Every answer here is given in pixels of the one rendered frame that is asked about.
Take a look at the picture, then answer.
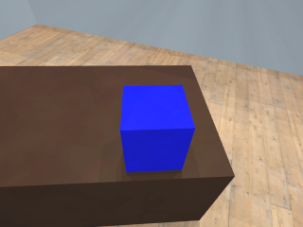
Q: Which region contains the pedestal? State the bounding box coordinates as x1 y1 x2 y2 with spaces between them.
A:
0 65 235 227

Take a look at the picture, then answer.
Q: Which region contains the carton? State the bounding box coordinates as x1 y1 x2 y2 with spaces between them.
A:
120 85 195 173

